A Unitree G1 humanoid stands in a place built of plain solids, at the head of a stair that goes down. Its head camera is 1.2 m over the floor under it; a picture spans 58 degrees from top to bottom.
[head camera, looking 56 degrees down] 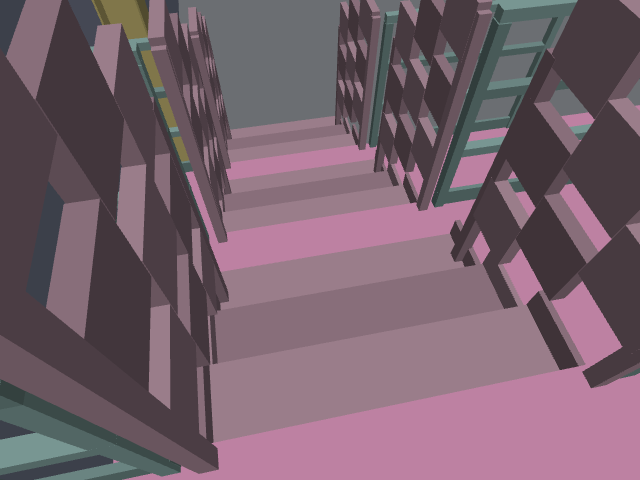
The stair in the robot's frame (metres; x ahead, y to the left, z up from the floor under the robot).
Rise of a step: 0.15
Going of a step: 0.26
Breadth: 1.12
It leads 11 degrees to the left of straight ahead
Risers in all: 4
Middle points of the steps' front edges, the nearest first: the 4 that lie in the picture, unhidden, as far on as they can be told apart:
0.29 -0.23 0.00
0.54 -0.18 -0.15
0.80 -0.13 -0.30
1.05 -0.08 -0.46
